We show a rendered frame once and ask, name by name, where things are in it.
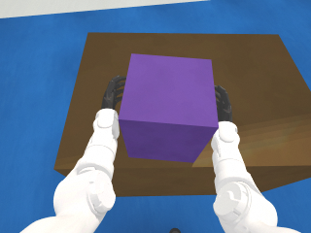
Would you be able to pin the robot left upper arm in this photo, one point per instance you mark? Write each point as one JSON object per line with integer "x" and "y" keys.
{"x": 80, "y": 203}

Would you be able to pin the carton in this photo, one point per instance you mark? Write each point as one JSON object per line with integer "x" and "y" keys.
{"x": 168, "y": 107}

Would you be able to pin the pedestal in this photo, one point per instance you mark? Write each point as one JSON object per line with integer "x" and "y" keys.
{"x": 270, "y": 103}

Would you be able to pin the robot right forearm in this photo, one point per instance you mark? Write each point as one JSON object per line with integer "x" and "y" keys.
{"x": 228, "y": 163}

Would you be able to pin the robot right upper arm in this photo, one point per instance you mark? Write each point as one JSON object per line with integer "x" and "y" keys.
{"x": 242, "y": 210}

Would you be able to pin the left robot hand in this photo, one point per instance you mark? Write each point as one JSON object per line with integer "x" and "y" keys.
{"x": 110, "y": 98}

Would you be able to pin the robot left forearm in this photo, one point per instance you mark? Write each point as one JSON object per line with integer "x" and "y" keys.
{"x": 102, "y": 147}

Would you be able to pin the right robot hand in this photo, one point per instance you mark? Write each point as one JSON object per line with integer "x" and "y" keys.
{"x": 224, "y": 110}

